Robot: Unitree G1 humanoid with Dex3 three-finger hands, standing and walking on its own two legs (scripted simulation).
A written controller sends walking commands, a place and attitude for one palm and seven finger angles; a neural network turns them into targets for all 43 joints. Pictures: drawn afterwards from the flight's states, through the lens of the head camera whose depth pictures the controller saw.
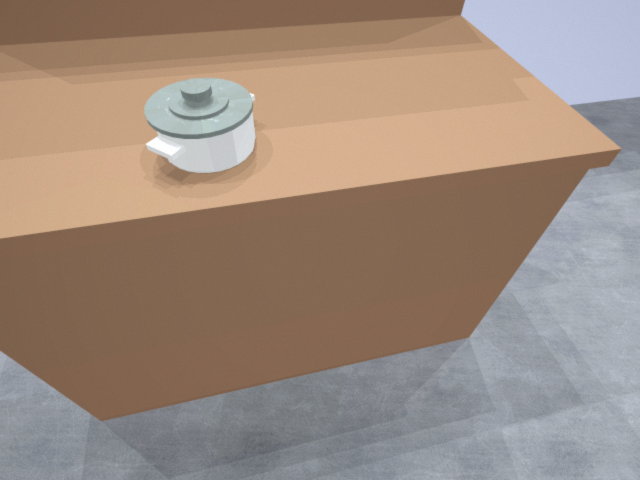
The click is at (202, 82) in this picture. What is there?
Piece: lid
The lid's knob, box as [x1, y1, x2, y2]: [180, 79, 211, 101]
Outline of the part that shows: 180,85 182,96 187,100 202,100 207,98 211,94 210,84 208,81 204,79 190,79 183,82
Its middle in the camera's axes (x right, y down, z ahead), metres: -0.20 -0.23 +0.60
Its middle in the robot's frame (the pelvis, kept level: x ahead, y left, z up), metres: +0.62 +0.23 +0.16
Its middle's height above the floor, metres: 0.93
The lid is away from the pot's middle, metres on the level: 0.00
